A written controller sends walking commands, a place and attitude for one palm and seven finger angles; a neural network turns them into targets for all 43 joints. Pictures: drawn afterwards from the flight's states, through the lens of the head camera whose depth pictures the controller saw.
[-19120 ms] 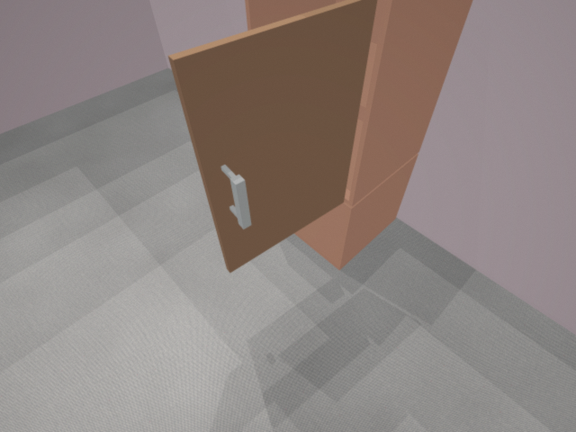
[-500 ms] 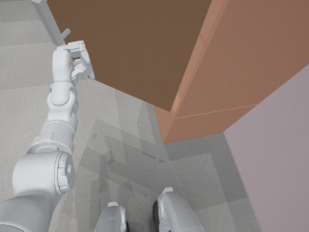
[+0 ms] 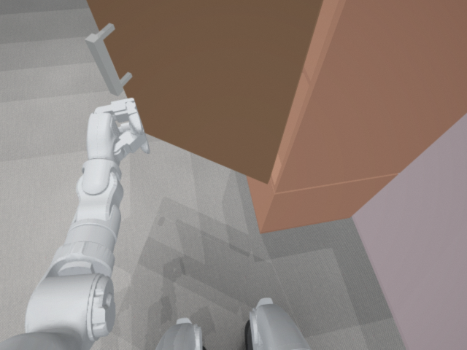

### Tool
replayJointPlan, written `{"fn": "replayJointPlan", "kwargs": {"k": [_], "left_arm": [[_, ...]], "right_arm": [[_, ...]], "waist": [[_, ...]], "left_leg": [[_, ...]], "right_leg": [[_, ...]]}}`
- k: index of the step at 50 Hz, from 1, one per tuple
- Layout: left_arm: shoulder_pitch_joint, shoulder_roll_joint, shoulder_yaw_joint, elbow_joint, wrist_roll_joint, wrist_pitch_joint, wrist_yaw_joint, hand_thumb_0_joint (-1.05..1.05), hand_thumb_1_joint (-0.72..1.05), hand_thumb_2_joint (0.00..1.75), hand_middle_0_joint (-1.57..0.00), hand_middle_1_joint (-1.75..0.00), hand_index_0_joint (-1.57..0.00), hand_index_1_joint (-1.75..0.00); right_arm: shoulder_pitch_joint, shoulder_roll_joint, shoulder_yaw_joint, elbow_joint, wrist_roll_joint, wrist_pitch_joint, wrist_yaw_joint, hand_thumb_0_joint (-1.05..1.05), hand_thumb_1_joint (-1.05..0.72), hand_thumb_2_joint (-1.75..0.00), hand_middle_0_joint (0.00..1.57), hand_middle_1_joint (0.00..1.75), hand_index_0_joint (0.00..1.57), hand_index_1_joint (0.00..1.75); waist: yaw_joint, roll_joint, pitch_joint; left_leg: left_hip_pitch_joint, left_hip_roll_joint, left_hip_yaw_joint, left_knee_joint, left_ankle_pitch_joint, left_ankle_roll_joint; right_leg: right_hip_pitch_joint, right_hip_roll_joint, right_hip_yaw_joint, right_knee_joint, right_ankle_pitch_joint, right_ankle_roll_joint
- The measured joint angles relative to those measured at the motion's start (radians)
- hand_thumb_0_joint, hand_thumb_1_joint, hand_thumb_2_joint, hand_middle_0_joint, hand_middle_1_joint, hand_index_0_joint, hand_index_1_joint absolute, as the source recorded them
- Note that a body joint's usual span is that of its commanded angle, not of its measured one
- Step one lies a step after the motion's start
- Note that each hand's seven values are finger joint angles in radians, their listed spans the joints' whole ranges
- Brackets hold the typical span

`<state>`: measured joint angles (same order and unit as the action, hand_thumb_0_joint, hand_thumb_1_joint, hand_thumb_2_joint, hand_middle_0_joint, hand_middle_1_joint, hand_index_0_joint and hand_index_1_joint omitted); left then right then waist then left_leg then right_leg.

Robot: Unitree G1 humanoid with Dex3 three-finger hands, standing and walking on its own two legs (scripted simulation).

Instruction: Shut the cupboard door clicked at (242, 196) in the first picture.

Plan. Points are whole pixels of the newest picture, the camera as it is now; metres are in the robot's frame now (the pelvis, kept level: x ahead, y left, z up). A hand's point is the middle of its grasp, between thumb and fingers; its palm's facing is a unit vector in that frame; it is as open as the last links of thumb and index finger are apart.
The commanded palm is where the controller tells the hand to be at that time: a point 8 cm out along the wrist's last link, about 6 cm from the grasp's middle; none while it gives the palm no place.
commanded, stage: draw the hand back to the body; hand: left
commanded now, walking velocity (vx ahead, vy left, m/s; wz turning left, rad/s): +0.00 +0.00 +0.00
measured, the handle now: (112, 61) +0.69 +0.21 +0.04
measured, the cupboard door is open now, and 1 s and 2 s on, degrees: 54 54 54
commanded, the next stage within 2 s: step back with the hand held close in 1.38 s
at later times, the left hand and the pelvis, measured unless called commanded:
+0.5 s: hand (46, 191) +0.33 +0.20 +0.15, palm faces +0.16 -0.97 -0.21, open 3.1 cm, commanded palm +0.29 +0.25 +0.17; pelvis +0.03 +0.01 +0.07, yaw +3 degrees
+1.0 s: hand out of the picture +0.22 +0.29 +0.24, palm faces +0.48 -0.77 -0.42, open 6.1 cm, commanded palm +0.17 +0.32 +0.26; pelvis +0.05 +0.01 +0.09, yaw +3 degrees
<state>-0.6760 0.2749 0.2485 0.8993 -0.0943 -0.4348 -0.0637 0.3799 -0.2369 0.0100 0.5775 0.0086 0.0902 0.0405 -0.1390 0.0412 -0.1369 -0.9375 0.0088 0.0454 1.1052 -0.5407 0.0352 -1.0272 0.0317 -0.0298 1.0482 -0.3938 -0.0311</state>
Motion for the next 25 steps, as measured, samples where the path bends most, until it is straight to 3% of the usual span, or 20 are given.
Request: {"fn": "replayJointPlan", "kwargs": {"k": [4, 8, 16, 21, 25], "left_arm": [[0.135, -0.031, -0.029, -0.12, -0.037, 0.049, -0.008, 0.02, 0.9, 0.9, -1.3, -1.5, -1.3, -1.5], [0.232, -0.036, -0.063, -0.229, -0.053, 0.052, -0.018, 0.02, 0.9, 0.9, -1.3, -1.5, -1.3, -1.5], [0.431, -0.035, -0.105, -0.441, -0.108, 0.137, -0.097, 0.01, 0.9, 0.9, -1.27, -1.48, -1.28, -1.47], [0.595, -0.011, -0.162, -0.643, -0.021, 0.269, 0.021, 0.01, 0.9, 0.9, -1.19, -1.39, -1.2, -1.39], [0.677, -0.004, -0.182, -0.759, 0.014, 0.349, 0.09, 0.01, 0.9, 0.9, -1.11, -1.29, -1.11, -1.29]], "right_arm": [[0.021, 0.0, 0.009, -0.001, 0.019, -0.002, -0.021, 0.01, -0.9, -0.89, 0.2, 0.3, 0.2, 0.3], [0.01, -0.006, 0.009, -0.003, 0.028, -0.025, -0.04, 0.01, -0.9, -0.89, 0.2, 0.3, 0.2, 0.3], [-0.074, -0.033, 0.001, -0.043, 0.052, -0.055, -0.06, 0.01, -0.9, -0.89, 0.2, 0.3, 0.2, 0.3], [-0.146, -0.009, -0.002, -0.063, 0.051, -0.036, -0.106, 0.01, -0.9, -0.89, 0.2, 0.3, 0.2, 0.3], [-0.188, 0.002, 0.015, -0.063, 0.045, -0.046, -0.132, 0.01, -0.9, -0.89, 0.2, 0.3, 0.2, 0.3]], "waist": [[0.029, -0.002, 0.017], [0.047, -0.011, 0.024], [0.085, -0.011, 0.025], [0.117, -0.015, 0.054], [0.147, -0.009, 0.081]], "left_leg": [[0.123, -0.005, -0.004, -0.099, 0.033, 0.0], [0.22, -0.009, -0.018, -0.168, 0.056, -0.002], [0.384, -0.019, -0.022, -0.271, 0.08, 0.003], [0.533, -0.03, -0.022, -0.385, 0.117, 0.007], [0.641, -0.037, -0.037, -0.479, 0.153, 0.007]], "right_leg": [[0.126, -0.002, -0.001, -0.095, 0.026, 0.003], [0.232, -0.005, -0.011, -0.167, 0.043, 0.002], [0.396, -0.012, -0.011, -0.261, 0.058, 0.008], [0.539, -0.02, -0.007, -0.355, 0.08, 0.014], [0.654, -0.025, -0.019, -0.448, 0.109, 0.016]]}}
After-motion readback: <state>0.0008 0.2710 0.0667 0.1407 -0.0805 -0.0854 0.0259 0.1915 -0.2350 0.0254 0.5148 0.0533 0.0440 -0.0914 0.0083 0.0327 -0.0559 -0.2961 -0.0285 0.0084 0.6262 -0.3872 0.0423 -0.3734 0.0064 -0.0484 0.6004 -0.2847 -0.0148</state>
